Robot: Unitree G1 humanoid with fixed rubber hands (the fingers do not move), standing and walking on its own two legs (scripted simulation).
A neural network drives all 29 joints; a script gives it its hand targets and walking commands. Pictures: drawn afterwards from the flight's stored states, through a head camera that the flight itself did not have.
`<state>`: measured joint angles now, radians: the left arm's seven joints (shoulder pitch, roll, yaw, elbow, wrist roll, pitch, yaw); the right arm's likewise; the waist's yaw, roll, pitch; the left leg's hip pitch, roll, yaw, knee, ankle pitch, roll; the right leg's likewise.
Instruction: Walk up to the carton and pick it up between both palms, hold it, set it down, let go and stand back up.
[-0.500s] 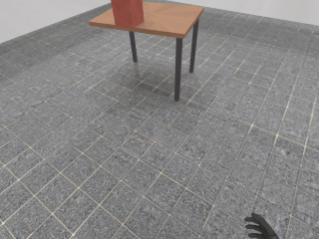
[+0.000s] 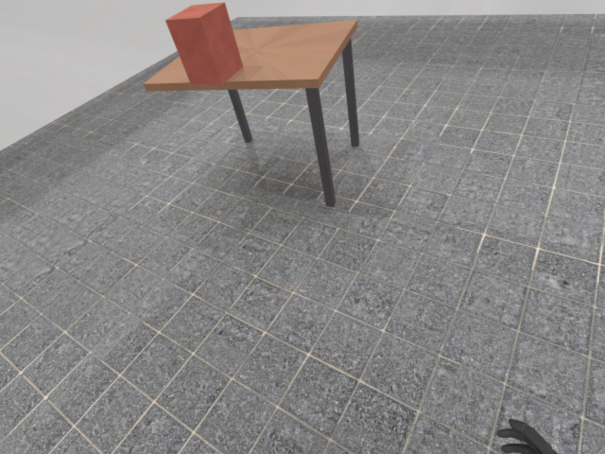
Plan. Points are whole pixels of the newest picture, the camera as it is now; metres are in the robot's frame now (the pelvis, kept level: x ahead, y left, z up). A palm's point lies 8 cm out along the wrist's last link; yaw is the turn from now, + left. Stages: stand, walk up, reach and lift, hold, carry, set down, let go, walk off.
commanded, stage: walk up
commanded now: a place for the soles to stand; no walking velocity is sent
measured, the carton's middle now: (207, 45) +1.58 +0.39 +0.04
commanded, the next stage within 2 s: none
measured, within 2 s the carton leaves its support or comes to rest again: neither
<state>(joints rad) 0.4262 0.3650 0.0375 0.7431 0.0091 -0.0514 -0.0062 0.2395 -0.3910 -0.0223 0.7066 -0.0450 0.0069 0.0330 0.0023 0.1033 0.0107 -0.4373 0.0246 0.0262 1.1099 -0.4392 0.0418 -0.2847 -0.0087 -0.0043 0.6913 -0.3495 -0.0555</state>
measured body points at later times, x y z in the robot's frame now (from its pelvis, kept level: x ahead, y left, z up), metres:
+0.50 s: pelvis +0.21 +0.03 -0.02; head +0.23 -0.03 +0.43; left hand +0.20 +0.35 -0.07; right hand +0.36 -0.25 -0.15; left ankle +0.36 +0.16 -0.73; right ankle +0.03 -0.07 -0.72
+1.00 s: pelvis +0.40 +0.01 +0.00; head +0.39 -0.07 +0.44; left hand +0.45 +0.34 -0.03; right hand +0.52 -0.27 -0.15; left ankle +0.45 +0.15 -0.64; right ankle +0.43 -0.10 -0.73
